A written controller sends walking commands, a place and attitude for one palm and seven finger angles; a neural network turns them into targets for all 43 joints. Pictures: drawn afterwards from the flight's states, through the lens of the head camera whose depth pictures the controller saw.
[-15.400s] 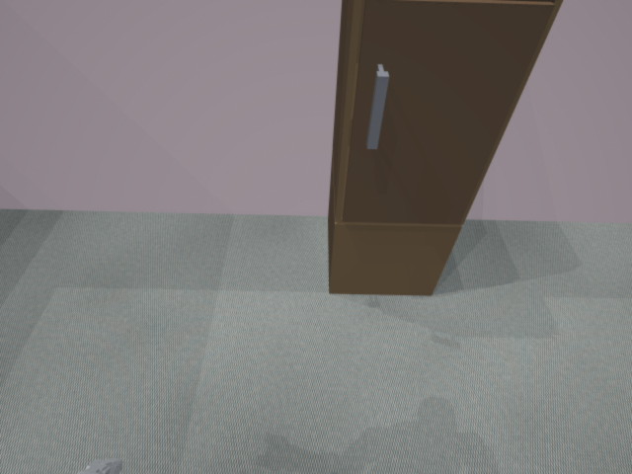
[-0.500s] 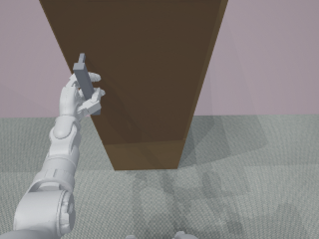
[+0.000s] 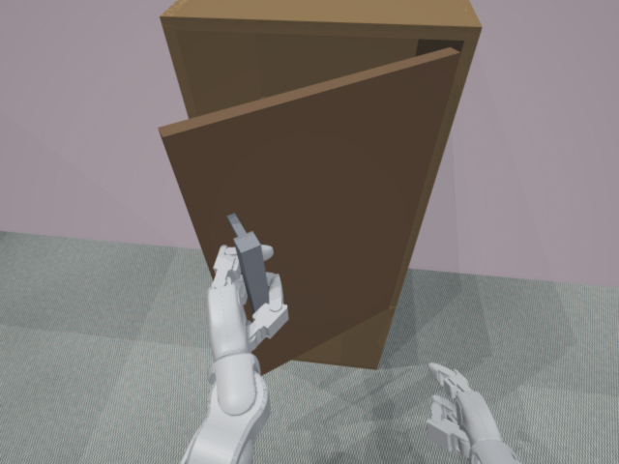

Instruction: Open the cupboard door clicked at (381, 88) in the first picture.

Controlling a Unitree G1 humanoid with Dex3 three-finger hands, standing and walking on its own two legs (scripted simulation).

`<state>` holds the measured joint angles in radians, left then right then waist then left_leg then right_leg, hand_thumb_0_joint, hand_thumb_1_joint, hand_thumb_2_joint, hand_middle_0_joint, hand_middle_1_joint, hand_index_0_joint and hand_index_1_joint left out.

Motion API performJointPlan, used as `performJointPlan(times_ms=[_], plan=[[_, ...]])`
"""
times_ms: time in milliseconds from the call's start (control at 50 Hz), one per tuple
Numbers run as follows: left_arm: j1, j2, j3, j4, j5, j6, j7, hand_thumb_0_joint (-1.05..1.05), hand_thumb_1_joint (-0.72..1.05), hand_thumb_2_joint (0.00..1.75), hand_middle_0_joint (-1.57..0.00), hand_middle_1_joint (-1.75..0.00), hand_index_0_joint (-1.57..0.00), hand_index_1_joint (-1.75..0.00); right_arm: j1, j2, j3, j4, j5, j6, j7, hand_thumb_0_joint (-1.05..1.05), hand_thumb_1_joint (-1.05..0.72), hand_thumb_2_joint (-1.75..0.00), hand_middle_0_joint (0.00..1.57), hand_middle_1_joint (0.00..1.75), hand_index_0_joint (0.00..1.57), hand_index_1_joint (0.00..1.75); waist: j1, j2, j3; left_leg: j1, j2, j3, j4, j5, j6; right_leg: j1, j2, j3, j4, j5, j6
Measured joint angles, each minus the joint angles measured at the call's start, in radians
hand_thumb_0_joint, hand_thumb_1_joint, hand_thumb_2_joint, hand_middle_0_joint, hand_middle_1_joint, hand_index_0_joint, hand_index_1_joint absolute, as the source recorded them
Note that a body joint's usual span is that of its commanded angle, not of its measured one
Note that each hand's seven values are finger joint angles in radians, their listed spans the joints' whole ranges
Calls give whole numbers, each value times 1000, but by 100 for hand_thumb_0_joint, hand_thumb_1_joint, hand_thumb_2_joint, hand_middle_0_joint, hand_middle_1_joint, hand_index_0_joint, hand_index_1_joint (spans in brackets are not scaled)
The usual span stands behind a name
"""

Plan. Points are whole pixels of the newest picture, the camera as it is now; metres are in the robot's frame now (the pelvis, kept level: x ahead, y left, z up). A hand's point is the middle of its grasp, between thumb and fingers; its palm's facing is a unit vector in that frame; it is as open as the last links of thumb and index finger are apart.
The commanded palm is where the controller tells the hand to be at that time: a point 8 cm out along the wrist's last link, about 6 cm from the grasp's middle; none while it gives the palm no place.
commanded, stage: pull the door open along its arc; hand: left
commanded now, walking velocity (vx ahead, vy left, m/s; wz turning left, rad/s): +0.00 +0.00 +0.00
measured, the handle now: (250, 274) +0.34 +0.10 +0.08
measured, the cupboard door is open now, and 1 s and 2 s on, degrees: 36 48 65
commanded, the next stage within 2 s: open thumb and fingers to let go in 0.26 s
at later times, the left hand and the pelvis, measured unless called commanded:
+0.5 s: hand (312, 337) +0.25 +0.02 +0.09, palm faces +0.33 -0.94 -0.01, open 6.4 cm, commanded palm +0.20 +0.07 +0.09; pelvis +0.00 -0.07 +0.00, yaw +0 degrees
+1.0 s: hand (319, 341) +0.24 +0.01 +0.09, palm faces +0.37 -0.93 -0.03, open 14.1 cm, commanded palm +0.20 +0.06 +0.09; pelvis +0.00 -0.11 +0.00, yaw -1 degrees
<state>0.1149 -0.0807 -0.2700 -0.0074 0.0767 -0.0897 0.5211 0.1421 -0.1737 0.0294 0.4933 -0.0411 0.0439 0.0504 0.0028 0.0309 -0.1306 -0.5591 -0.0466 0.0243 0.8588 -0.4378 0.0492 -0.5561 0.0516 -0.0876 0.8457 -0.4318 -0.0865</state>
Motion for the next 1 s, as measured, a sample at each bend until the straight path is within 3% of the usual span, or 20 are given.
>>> performJointPlan(times_ms=[140,300,400,540,660,860,1000], plan=[[130,42,-47,-114,-41,79,-33,3,65,73,-30,-131,-36,-133,-1,29,27,-12,16,26,3,1,-91,-90,20,30,21,30,-23,14,-2,68,11,-21,-34,7,-26,72,13,-17,-37,5,-23],[314,91,-84,-261,-71,95,-102,3,64,69,-28,-126,-36,-132,40,1,26,-19,20,28,12,1,-91,-90,20,30,21,30,-59,26,-5,109,27,-33,-57,8,-55,111,33,-25,-60,1,-52],[301,76,-60,-228,-54,44,-64,2,63,74,-30,-126,-35,-131,54,-34,3,3,8,6,-15,1,-91,-90,20,30,20,30,-35,21,5,93,12,-87,-47,19,-54,97,43,-23,-56,2,-64],[249,12,47,-159,-55,-29,-37,1,57,76,-35,-129,-37,-131,54,-43,-23,37,7,-13,-38,1,-91,-90,20,30,20,29,-6,-1,2,57,0,-115,-46,47,-45,52,51,-8,-42,9,-61],[266,20,81,-159,-62,-74,-65,1,35,67,-34,-128,-35,-129,55,-37,-23,30,8,-11,-48,1,-91,-90,20,30,20,29,-7,-2,6,49,2,-116,-52,58,-34,40,55,-7,-41,10,-56],[265,40,127,-152,-110,-108,-112,0,-22,42,-30,-121,-30,-122,40,-31,-14,33,11,-11,-61,1,-91,-90,20,30,20,29,1,2,18,36,7,-119,-44,71,-27,29,60,-14,-32,5,-53],[272,54,167,-155,-147,-114,-154,-1,-43,33,-28,-105,-26,-105,28,-33,-13,33,17,-13,-66,1,-91,-90,20,30,20,29,7,-2,19,28,8,-119,-36,87,-27,22,65,-10,-25,3,-52]])
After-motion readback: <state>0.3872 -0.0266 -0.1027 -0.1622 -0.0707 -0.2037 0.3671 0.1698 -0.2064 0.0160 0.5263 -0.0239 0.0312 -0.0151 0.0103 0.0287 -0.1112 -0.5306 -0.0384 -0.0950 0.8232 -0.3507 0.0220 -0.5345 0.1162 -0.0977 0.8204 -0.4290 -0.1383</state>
